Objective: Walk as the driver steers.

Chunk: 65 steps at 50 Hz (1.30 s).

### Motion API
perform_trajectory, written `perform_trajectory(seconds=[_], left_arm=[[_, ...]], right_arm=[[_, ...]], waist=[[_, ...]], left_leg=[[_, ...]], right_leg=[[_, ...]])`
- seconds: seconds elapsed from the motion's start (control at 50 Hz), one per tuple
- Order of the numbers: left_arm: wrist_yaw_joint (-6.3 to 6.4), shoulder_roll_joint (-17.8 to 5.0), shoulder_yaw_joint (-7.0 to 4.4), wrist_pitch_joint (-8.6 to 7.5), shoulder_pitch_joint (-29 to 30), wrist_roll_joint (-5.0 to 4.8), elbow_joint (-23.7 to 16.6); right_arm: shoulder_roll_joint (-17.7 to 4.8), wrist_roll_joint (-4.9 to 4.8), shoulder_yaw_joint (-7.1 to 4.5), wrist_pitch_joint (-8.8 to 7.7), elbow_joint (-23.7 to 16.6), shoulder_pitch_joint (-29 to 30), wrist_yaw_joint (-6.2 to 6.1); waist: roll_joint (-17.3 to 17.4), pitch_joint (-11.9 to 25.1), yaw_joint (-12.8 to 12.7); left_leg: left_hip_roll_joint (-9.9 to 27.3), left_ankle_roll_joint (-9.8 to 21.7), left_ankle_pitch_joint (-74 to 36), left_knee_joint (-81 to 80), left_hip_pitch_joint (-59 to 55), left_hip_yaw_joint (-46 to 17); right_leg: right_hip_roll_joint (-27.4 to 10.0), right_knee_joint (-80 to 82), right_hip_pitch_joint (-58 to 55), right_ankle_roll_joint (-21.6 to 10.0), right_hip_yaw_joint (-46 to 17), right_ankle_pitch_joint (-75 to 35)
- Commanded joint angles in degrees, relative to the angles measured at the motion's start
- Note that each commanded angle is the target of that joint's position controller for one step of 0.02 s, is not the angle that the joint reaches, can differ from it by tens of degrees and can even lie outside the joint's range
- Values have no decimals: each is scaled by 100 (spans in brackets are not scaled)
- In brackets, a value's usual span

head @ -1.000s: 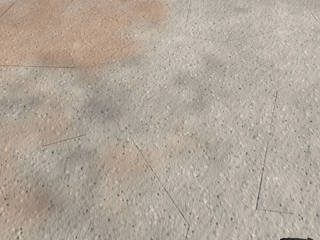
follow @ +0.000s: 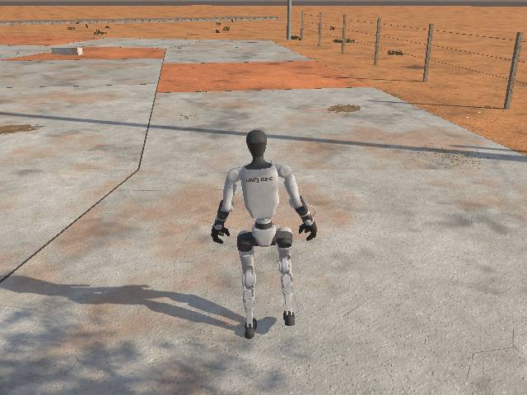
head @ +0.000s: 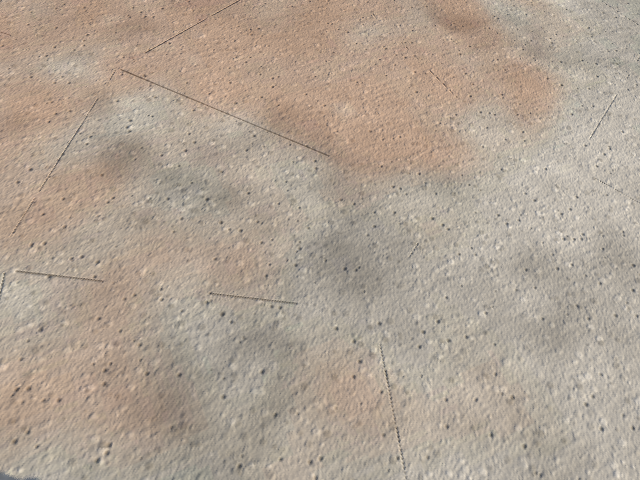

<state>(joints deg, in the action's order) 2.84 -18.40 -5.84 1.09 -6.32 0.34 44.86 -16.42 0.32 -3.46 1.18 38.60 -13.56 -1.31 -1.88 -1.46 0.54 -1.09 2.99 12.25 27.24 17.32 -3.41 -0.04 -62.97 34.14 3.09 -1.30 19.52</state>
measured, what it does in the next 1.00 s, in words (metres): walks ahead: right foot, then right foot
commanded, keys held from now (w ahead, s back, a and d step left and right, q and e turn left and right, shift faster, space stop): no key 0.30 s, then w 0.70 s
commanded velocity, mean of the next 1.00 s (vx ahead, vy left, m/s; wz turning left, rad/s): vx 0.24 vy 0.00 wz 0.10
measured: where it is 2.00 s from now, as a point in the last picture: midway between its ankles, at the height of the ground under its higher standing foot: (307, 324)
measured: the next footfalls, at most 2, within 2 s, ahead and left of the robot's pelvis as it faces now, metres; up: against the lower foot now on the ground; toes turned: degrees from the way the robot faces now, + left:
right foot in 0.24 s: +0.06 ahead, -0.15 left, +0.00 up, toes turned +4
right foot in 1.00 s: +0.44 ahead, -0.13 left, +0.00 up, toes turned +2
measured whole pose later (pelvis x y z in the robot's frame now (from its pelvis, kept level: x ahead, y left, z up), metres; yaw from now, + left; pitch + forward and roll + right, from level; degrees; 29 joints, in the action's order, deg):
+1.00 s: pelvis +0.26 -0.03 -0.03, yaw +4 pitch +2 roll +0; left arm -3.2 -14.7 -1.6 -5.4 2.5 -1.0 40.0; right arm -15.7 -0.7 -3.4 -2.5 48.7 -28.9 -0.8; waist -0.5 -1.9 4.9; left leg 1.3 -0.2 28.0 21.0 -7.2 -0.2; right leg 0.3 -29.7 29.6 -4.5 2.6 1.5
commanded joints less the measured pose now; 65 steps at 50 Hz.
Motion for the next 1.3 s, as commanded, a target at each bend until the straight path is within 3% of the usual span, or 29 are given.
perform_trajectory(seconds=[0.02, 0.16, 0.22, 0.24, 0.26, 0.28, 0.3, 0.32, 0.36, 0.42, 0.46, 0.52, 0.54, 0.56, 0.58, 0.62, 0.66, 0.78, 0.88, 0.94, 0.98, 1.0, 1.02, 1.04, 1.06, 1.1, 1.12, 1.18, 1.3], left_arm=[[-14, -279, -30, -93, 121, -35, -353], [-165, -304, 61, -131, 159, -88, -347], [-224, -187, 110, -205, -134, -66, -232], [-240, -261, 116, -237, -229, 7, -202], [-221, -552, 77, -252, -374, 97, -214], [-211, -873, 7, -236, -209, 82, -175], [-236, -467, 102, -230, 6, 43, -188], [-261, -197, 178, -245, 44, 50, -189], [-257, -464, 129, -264, -150, 11, -127], [-176, -756, 57, -300, -605, -81, 0], [-149, -741, 63, -315, -538, -129, -25], [-213, -519, 127, -306, -63, -188, -169], [-237, -225, 220, -351, 81, -149, -254], [-244, 53, 289, -455, 180, -160, -473], [-233, -298, 212, -558, 405, -218, -599], [-313, -373, 161, -658, 111, -289, -434], [-388, -297, 154, -693, 202, -185, -383], [-555, 147, 329, -649, 925, -123, -624], [-636, -30, 326, -672, 1428, -197, -867], [-651, -289, 226, -704, 1145, -167, -859], [-550, -649, 13, -667, -235, -143, -474], [-471, -952, -79, -633, -1324, -99, -247], [-486, -1424, -149, -622, -1728, -12, -129], [-498, -922, -26, -633, -1645, -102, -108], [-467, -674, 51, -631, -1183, -121, -136], [-465, -426, 124, -647, -547, -20, -216], [-479, -283, 167, -685, -387, 63, -230], [-491, -293, 156, -790, -369, -11, -104], [-360, -591, 112, -739, -865, -86, 128]], right_arm=[[-755, -16, -166, -106, -425, 182, -79], [-837, 32, -156, -29, -345, 257, 19], [-671, -60, -72, -17, -262, 440, 44], [-596, -59, -43, -46, -215, 326, 40], [-453, 47, 6, -102, -206, 201, 41], [-392, 100, 2, -169, -197, -100, 90], [-385, 138, 18, -178, -159, 29, 85], [-442, 132, 6, -157, -111, 216, 77], [-469, 41, -33, -62, -142, 441, 58], [-390, -88, -58, -205, -236, 527, 95], [-299, -124, -69, -368, -187, 415, 151], [-304, -100, -152, -487, 230, -415, 214], [-532, -87, -229, -499, 345, -900, 193], [-1045, -70, -362, -524, 408, -1374, 202], [-1064, -39, -350, -595, 378, -1561, 243], [-670, -29, -218, -697, 273, -1223, 202], [-615, -38, -173, -670, 249, -1031, 182], [-674, -76, -151, -544, 401, -1310, 77], [-803, -136, -184, -536, 605, -1506, 69], [-915, -153, -230, -485, 673, -1379, 49], [-921, -115, -218, -407, 663, -1255, 14], [-768, -22, -138, -398, 544, -1270, -16], [115, -49, 95, -503, 437, -2039, 40], [-403, -201, 6, -632, 515, -1755, 66], [-730, -349, -98, -692, 330, -1085, 95], [-695, -190, -100, -740, 233, -514, 56], [-651, -138, -124, -682, 271, -617, 54], [-384, -110, -81, -500, 336, -760, 44], [-264, -39, 1, -573, -3, 512, 87]], waist=[[933, 730, -44], [1068, 492, 154], [894, 477, -109], [752, 550, -126], [295, 750, -33], [-613, 754, 358], [-812, 774, 267], [-680, 757, 138], [-734, 327, -77], [-978, -418, -197], [-903, -496, -122], [-599, -221, 328], [3, -39, 486], [1526, 58, 506], [1759, -143, 658], [866, -191, 335], [566, -221, 250], [648, -272, 416], [794, -571, 447], [880, -312, 132], [914, 630, -604], [510, 1433, -1009], [-1259, 2330, -511], [-1135, 2352, -727], [-827, 1260, -661], [-23, 471, -297], [-113, 416, -72], [-218, 253, 141], [7, -138, -217]], left_leg=[[1241, 861, -1788, -770, -1123, -1219], [1280, 1063, -1490, -654, -704, -1519], [1080, 845, -1717, -363, -596, -1507], [932, 609, -1482, -315, -428, -1470], [643, 300, -899, 5, -143, -1201], [71, 49, 33, 216, 101, -622], [45, -167, 288, 102, -240, -388], [-1, -230, 384, 116, -399, -277], [-261, -138, 1200, 571, 5, 35], [-95, -47, 1312, 1298, 806, 368], [80, 72, 1322, 1224, 714, 349], [-55, 201, 467, 65, -1158, 480], [460, 348, 746, -338, -1672, -320], [1475, 918, 1744, -1213, -2269, -2331], [2207, 1524, 1682, -1715, -2362, -3740], [2004, 1317, 1272, -1537, -2564, -2913], [1717, 999, 325, -1671, -2464, -2066], [1149, 802, -1337, -1947, -1763, -495], [1402, 745, -1242, -1999, -1624, -337], [1542, 555, -2849, -1402, -2118, -208], [1225, 307, -4579, 264, -1870, 137], [1000, 121, -3201, 1921, -607, 218], [-158, -288, 1233, 4160, 1556, 137], [-116, -238, 1950, 4947, 2199, -611], [211, -188, 1562, 5089, 2700, -424], [712, -128, 680, 4470, 2242, -189], [882, -106, 451, 4251, 1855, -253], [1005, -209, 261, 3774, 1572, -167], [927, -391, -1556, 1678, 2013, 64]], right_leg=[[-133, 469, 219, 95, -210, -284], [-137, 2234, -1077, 83, -56, 152], [-77, 3833, -1916, -81, 56, -852], [-219, 4250, -2438, -188, -118, -1647], [-794, 4157, -3000, -385, -613, -2783], [-1147, 3879, -3043, -758, -883, -3314], [-1171, 4025, -2548, -1008, -997, -2379], [-918, 4163, -2421, -885, -862, -1099], [-770, 4443, -2157, -849, -930, 989], [-1621, 5106, -1970, -1403, -2136, 2423], [-1712, 5138, -1903, -1478, -2158, 2098], [-996, 4499, -1057, -1071, -1069, 1126], [-634, 3516, -675, -822, -572, 634], [117, 1781, 333, -427, 321, 451], [128, 627, 1189, -435, -96, 1312], [-359, -200, 1698, -690, -371, 611], [-624, 147, 1682, -733, -295, -193], [-397, 2097, 737, -290, 249, -1699], [-208, 3058, 127, -411, 269, -2158], [-39, 3288, -388, -702, 341, -1748], [268, 3331, -2281, -1003, 599, -1679], [-597, 3070, -4154, -1324, -376, -1562], [-2120, 3789, -5928, -2257, -3452, 82], [-2159, 4702, -5777, -2256, -4541, 1095], [-1995, 4783, -4971, -1974, -3598, 934], [-1550, 4953, -3284, -1728, -2294, -374], [-1348, 5098, -2800, -1676, -1913, -799], [-1216, 5524, -2134, -1816, -1332, -1197], [-934, 5709, -2322, -1596, -491, -1875]])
